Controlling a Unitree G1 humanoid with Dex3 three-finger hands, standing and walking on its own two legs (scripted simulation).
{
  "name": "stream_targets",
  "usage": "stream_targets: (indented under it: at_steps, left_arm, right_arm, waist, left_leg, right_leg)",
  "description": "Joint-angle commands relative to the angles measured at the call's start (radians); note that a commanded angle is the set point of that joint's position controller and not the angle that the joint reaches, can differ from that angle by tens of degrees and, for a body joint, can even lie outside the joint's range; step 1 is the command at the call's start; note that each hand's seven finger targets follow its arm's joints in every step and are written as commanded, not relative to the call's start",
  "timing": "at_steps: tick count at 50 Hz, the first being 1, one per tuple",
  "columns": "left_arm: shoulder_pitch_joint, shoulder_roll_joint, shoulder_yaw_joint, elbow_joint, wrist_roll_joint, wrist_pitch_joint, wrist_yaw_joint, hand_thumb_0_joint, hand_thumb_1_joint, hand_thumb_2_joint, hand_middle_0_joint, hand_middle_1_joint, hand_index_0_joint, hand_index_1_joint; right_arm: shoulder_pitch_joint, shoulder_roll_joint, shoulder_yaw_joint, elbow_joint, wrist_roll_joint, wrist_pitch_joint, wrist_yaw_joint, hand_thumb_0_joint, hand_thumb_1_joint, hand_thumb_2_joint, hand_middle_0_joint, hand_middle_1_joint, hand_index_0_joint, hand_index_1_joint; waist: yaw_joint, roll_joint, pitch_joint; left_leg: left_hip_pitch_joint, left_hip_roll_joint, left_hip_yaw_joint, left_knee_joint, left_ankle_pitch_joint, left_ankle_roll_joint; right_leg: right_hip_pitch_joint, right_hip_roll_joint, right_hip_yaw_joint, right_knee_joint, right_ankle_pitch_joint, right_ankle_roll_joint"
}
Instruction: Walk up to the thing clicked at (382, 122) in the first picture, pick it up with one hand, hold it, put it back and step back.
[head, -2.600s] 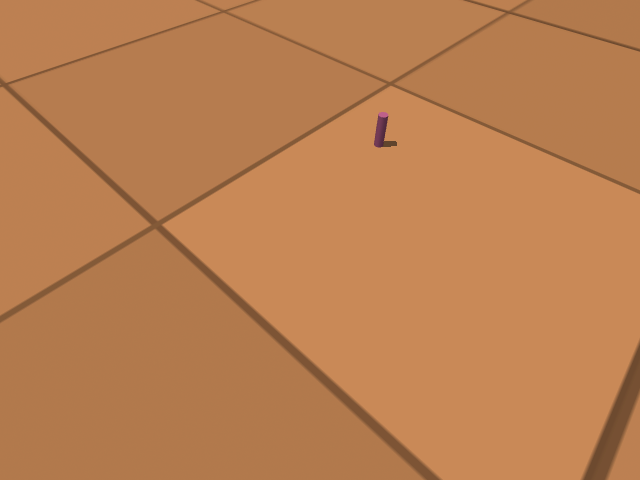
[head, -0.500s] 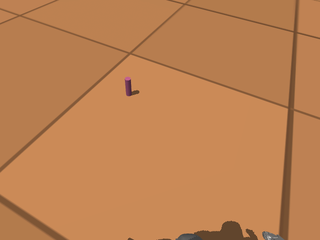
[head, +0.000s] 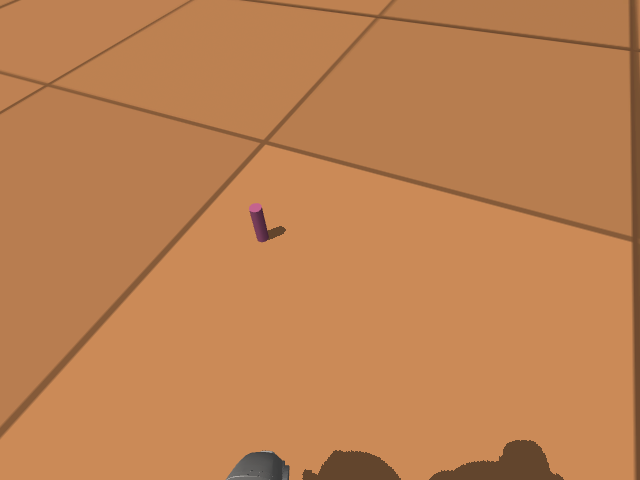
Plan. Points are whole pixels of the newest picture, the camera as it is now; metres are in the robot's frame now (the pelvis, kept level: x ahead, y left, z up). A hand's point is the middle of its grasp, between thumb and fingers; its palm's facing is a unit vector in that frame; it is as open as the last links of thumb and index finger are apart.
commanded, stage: walk up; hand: left
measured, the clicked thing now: (259, 223) +1.11 +0.33 -0.69
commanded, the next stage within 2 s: none
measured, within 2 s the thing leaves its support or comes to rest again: neither
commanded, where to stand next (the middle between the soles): +0.78 +0.11 m, yaw +2 degrees
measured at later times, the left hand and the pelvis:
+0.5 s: hand (116, 388) +0.27 +0.36 -0.15, palm faces -0.01 -0.94 -0.33, open 7.4 cm; pelvis +0.22 +0.08 +0.00, yaw +2 degrees
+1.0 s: hand (169, 279) +0.46 +0.31 -0.12, palm faces +0.00 -0.92 -0.39, open 7.4 cm; pelvis +0.39 +0.05 +0.00, yaw +1 degrees
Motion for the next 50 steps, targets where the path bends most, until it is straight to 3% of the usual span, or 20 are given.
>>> stream_targets:
  at_steps: [1,4,9,12,13,14,15,16,18,21,24,33,36,38,39,40,41,43,46,50]
  left_arm:
    - [0.0,0.303,0.1,-0.084,0.002,-0.032,0.027,0.0,0.9,0.9,-0.2,-0.3,-0.2,-0.3]
    - [0.001,0.326,0.114,-0.094,0.012,-0.031,0.023,0.0,0.9,0.9,-0.2,-0.3,-0.2,-0.3]
    - [0.024,0.332,0.108,-0.074,0.009,-0.021,0.024,0.0,0.9,0.9,-0.2,-0.3,-0.2,-0.3]
    - [0.017,0.307,0.092,-0.084,0.014,-0.012,0.027,0.0,0.9,0.9,-0.2,-0.3,-0.2,-0.3]
    - [0.068,0.247,0.067,-0.084,0.008,-0.006,0.029,0.0,0.9,0.9,-0.2,-0.3,-0.2,-0.3]
    - [0.135,0.173,0.05,-0.09,-0.007,-0.001,0.024,0.0,0.9,0.9,-0.2,-0.3,-0.2,-0.3]
    - [0.092,0.292,0.077,-0.067,-0.001,0.01,0.041,0.0,0.9,0.9,-0.2,-0.3,-0.2,-0.3]
    - [0.049,0.312,0.068,-0.063,0.005,0.01,0.045,0.0,0.9,0.9,-0.2,-0.3,-0.2,-0.3]
    - [0.059,0.279,0.06,-0.039,-0.011,0.01,0.035,0.0,0.9,0.9,-0.2,-0.3,-0.2,-0.3]
    - [0.12,0.251,0.063,-0.011,-0.015,0.029,0.019,0.0,0.9,0.9,-0.2,-0.3,-0.2,-0.3]
    - [0.068,0.229,0.057,-0.034,-0.003,0.037,0.009,0.0,0.9,0.9,-0.2,-0.3,-0.2,-0.3]
    - [-0.118,0.197,0.064,-0.088,0.009,0.032,-0.02,0.0,0.9,0.9,-0.2,-0.3,-0.2,-0.3]
    - [-0.065,0.214,0.078,-0.06,0.011,0.024,-0.011,0.0,0.9,0.9,-0.2,-0.3,-0.2,-0.3]
    - [0.079,0.267,0.102,-0.019,0.016,0.005,0.007,0.0,0.9,0.9,-0.2,-0.3,-0.2,-0.3]
    - [0.156,0.337,0.124,-0.018,0.024,-0.005,0.019,0.0,0.9,0.9,-0.2,-0.3,-0.2,-0.3]
    - [0.155,0.379,0.128,-0.042,0.021,-0.008,0.026,0.0,0.9,0.9,-0.2,-0.3,-0.2,-0.3]
    - [0.133,0.385,0.126,-0.032,0.003,0.0,0.028,0.0,0.9,0.9,-0.2,-0.3,-0.2,-0.3]
    - [0.09,0.327,0.11,-0.05,-0.013,0.004,0.036,0.0,0.9,0.9,-0.2,-0.3,-0.2,-0.3]
    - [-0.014,0.284,0.09,-0.069,-0.007,-0.004,0.037,0.0,0.9,0.9,-0.2,-0.3,-0.2,-0.3]
    - [-0.021,0.284,0.089,-0.099,0.008,-0.012,0.029,0.0,0.9,0.9,-0.2,-0.3,-0.2,-0.3]
  right_arm:
    - [0.027,-0.166,-0.065,-0.055,-0.014,-0.005,0.004,0.0,-0.9,-0.9,0.2,0.3,0.2,0.3]
    - [-0.067,-0.153,-0.058,-0.087,-0.027,-0.016,0.017,0.0,-0.9,-0.9,0.2,0.3,0.2,0.3]
    - [-0.106,-0.146,-0.064,-0.083,-0.028,-0.036,0.025,0.0,-0.9,-0.9,0.2,0.3,0.2,0.3]
    - [0.088,-0.199,-0.089,-0.018,-0.034,-0.044,0.012,0.0,-0.9,-0.9,0.2,0.3,0.2,0.3]
    - [0.211,-0.258,-0.112,0.009,-0.048,-0.051,-0.002,0.0,-0.9,-0.9,0.2,0.3,0.2,0.3]
    - [0.209,-0.339,-0.129,-0.022,-0.045,-0.057,-0.013,0.0,-0.9,-0.9,0.2,0.3,0.2,0.3]
    - [0.191,-0.338,-0.132,-0.035,-0.01,-0.055,-0.013,0.0,-0.9,-0.9,0.2,0.3,0.2,0.3]
    - [0.165,-0.313,-0.128,-0.041,-0.001,-0.051,-0.02,0.0,-0.9,-0.9,0.2,0.3,0.2,0.3]
    - [0.077,-0.243,-0.085,-0.066,0.004,-0.057,-0.035,0.0,-0.9,-0.9,0.2,0.3,0.2,0.3]
    - [0.054,-0.201,-0.068,-0.068,0.009,-0.07,-0.039,0.0,-0.9,-0.9,0.2,0.3,0.2,0.3]
    - [0.061,-0.203,-0.071,-0.089,0.0,-0.075,-0.041,0.0,-0.9,-0.9,0.2,0.3,0.2,0.3]
    - [0.062,-0.214,-0.073,-0.104,-0.008,-0.064,-0.037,0.0,-0.9,-0.9,0.2,0.3,0.2,0.3]
    - [0.058,-0.223,-0.078,-0.115,-0.009,-0.055,-0.042,0.0,-0.9,-0.9,0.2,0.3,0.2,0.3]
    - [0.076,-0.17,-0.056,-0.124,-0.011,-0.053,-0.042,0.0,-0.9,-0.9,0.2,0.3,0.2,0.3]
    - [0.144,-0.112,-0.034,-0.131,-0.007,-0.054,-0.038,0.0,-0.9,-0.9,0.2,0.3,0.2,0.3]
    - [0.171,-0.103,-0.024,-0.124,-0.01,-0.048,-0.036,0.0,-0.9,-0.9,0.2,0.3,0.2,0.3]
    - [0.127,-0.205,-0.048,-0.1,-0.016,-0.039,-0.048,0.0,-0.9,-0.9,0.2,0.3,0.2,0.3]
    - [0.075,-0.198,-0.051,-0.077,-0.007,-0.037,-0.051,0.0,-0.9,-0.9,0.2,0.3,0.2,0.3]
    - [0.135,-0.163,-0.05,-0.045,-0.002,-0.017,-0.03,0.0,-0.9,-0.9,0.2,0.3,0.2,0.3]
    - [0.114,-0.159,-0.063,-0.041,-0.015,-0.005,-0.008,0.0,-0.9,-0.9,0.2,0.3,0.2,0.3]
  waist:
    - [-0.009,-0.172,-0.027]
    - [0.012,-0.176,0.002]
    - [0.016,-0.169,-0.024]
    - [-0.091,-0.028,-0.112]
    - [-0.14,0.129,-0.189]
    - [-0.107,0.327,-0.207]
    - [-0.122,0.172,-0.218]
    - [-0.112,0.101,-0.166]
    - [-0.055,0.012,-0.075]
    - [-0.018,0.045,-0.069]
    - [-0.027,0.055,-0.044]
    - [-0.057,0.04,0.013]
    - [-0.023,0.002,-0.037]
    - [0.048,-0.15,-0.15]
    - [0.063,-0.325,-0.235]
    - [0.058,-0.365,-0.208]
    - [0.07,-0.286,-0.17]
    - [0.048,-0.176,-0.071]
    - [-0.025,-0.21,-0.024]
    - [-0.023,-0.214,-0.005]
  left_leg:
    - [-0.085,0.017,-0.024,-0.129,0.092,-0.038]
    - [-0.084,0.06,-0.014,-0.322,0.099,-0.044]
    - [0.096,0.035,0.074,-0.476,0.142,-0.002]
    - [0.419,-0.027,0.109,-0.527,0.057,0.042]
    - [0.589,0.056,-0.03,-0.591,-0.085,0.094]
    - [0.725,0.307,-0.52,-0.718,-0.226,0.178]
    - [0.709,0.366,-0.662,-0.776,-0.23,0.257]
    - [0.639,0.36,-0.589,-0.768,-0.117,0.251]
    - [0.437,0.242,-0.261,-0.751,0.209,0.115]
    - [0.381,0.182,-0.087,-0.763,0.37,0.12]
    - [0.418,0.199,-0.045,-0.783,0.383,0.176]
    - [0.355,0.165,0.026,-0.77,0.316,0.151]
    - [0.311,0.198,-0.02,-0.688,0.208,0.147]
    - [0.264,0.102,0.057,-0.369,0.252,0.102]
    - [0.142,0.008,0.126,-0.117,0.076,0.062]
    - [-0.081,-0.097,0.094,0.017,-0.273,0.026]
    - [-0.143,-0.065,0.048,0.094,-0.288,0.026]
    - [-0.103,-0.023,-0.047,0.124,-0.204,0.017]
    - [0.0,-0.004,-0.023,0.012,-0.077,0.012]
    - [-0.017,0.014,0.016,-0.114,0.022,-0.028]
  right_leg:
    - [0.035,-0.223,0.167,-0.268,-0.002,-0.144]
    - [0.047,-0.262,0.162,-0.262,-0.082,-0.181]
    - [0.05,-0.262,0.107,-0.149,0.091,-0.148]
    - [-0.053,-0.185,0.036,0.163,0.223,-0.106]
    - [-0.186,-0.111,-0.019,0.455,0.177,-0.068]
    - [-0.467,0.049,-0.017,0.68,-0.286,-0.009]
    - [-0.487,0.014,0.087,0.756,-0.328,-0.03]
    - [-0.501,-0.019,0.13,0.788,-0.287,-0.029]
    - [-0.381,-0.051,0.208,0.7,-0.138,-0.018]
    - [-0.304,-0.055,0.149,0.647,-0.058,0.01]
    - [-0.361,-0.079,0.122,0.529,-0.027,0.031]
    - [-0.218,-0.073,0.026,0.132,0.137,0.01]
    - [-0.053,-0.059,0.033,0.104,0.101,-0.003]
    - [0.184,-0.043,0.059,0.012,0.039,-0.03]
    - [0.32,-0.211,0.3,-0.068,-0.092,-0.073]
    - [0.41,-0.394,0.634,-0.147,-0.122,-0.162]
    - [0.385,-0.442,0.734,-0.162,-0.08,-0.249]
    - [0.195,-0.37,0.527,-0.183,0.089,-0.22]
    - [0.025,-0.227,0.259,-0.2,0.08,-0.135]
    - [-0.027,-0.211,0.179,-0.267,-0.103,-0.168]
